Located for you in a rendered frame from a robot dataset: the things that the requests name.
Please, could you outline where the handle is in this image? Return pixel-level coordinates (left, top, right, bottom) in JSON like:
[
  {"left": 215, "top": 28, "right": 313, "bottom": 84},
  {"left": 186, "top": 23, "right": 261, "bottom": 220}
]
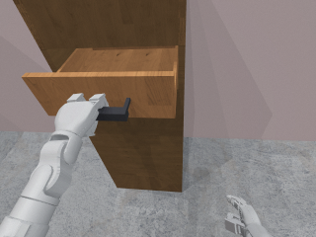
[{"left": 96, "top": 98, "right": 131, "bottom": 121}]

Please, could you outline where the cabinet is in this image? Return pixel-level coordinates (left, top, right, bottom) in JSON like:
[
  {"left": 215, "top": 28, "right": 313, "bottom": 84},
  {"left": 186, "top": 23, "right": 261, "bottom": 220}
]
[{"left": 13, "top": 0, "right": 187, "bottom": 193}]

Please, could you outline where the left robot forearm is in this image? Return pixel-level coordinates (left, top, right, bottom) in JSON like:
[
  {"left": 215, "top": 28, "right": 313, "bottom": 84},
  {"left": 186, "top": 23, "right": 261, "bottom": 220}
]
[{"left": 0, "top": 130, "right": 83, "bottom": 237}]

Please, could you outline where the robot left hand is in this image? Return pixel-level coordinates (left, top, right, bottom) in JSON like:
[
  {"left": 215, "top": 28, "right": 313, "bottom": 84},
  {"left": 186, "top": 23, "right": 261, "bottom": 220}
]
[{"left": 54, "top": 93, "right": 109, "bottom": 138}]

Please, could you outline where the robot right hand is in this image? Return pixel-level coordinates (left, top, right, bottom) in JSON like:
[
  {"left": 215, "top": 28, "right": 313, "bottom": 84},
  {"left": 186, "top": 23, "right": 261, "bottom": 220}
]
[{"left": 224, "top": 195, "right": 262, "bottom": 237}]

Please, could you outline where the right robot forearm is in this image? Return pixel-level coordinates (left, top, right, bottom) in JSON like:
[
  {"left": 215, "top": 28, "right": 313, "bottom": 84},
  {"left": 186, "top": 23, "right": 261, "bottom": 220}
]
[{"left": 245, "top": 224, "right": 273, "bottom": 237}]

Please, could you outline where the drawer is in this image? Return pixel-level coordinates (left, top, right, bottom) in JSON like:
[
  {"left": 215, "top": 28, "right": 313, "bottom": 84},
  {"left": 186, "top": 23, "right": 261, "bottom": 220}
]
[{"left": 22, "top": 45, "right": 179, "bottom": 119}]

